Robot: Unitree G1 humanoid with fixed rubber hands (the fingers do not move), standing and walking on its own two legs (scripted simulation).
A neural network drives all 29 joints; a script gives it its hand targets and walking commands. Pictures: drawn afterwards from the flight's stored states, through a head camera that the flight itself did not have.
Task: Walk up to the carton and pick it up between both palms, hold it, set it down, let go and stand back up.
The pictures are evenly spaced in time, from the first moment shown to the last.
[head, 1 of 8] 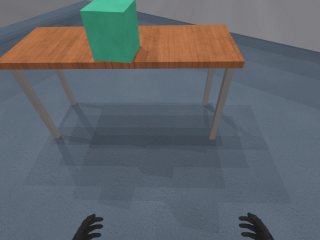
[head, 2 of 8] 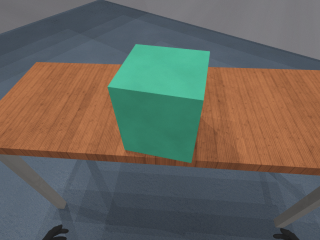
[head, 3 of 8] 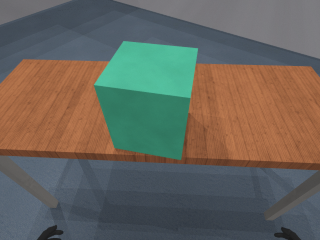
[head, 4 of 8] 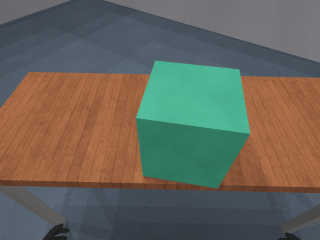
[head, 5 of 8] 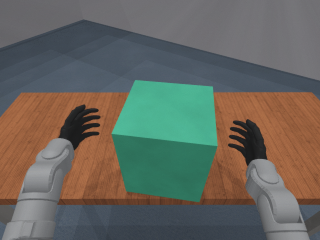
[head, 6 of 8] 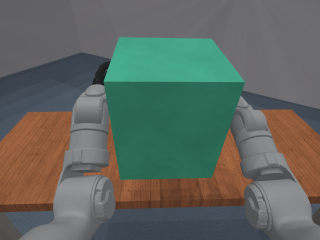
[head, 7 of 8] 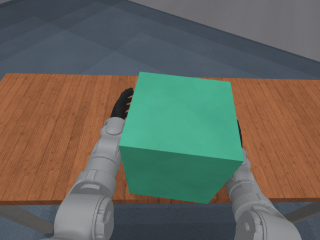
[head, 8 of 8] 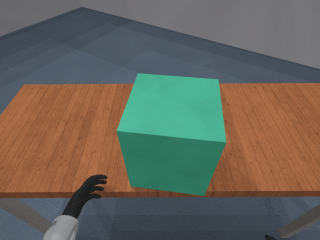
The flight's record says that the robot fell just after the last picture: no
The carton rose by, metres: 0.19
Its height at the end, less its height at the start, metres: +0.00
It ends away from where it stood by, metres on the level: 0.02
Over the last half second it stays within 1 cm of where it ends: yes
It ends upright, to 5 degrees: yes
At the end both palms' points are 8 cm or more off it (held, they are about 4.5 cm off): yes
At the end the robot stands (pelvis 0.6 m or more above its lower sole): yes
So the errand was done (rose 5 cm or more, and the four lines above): yes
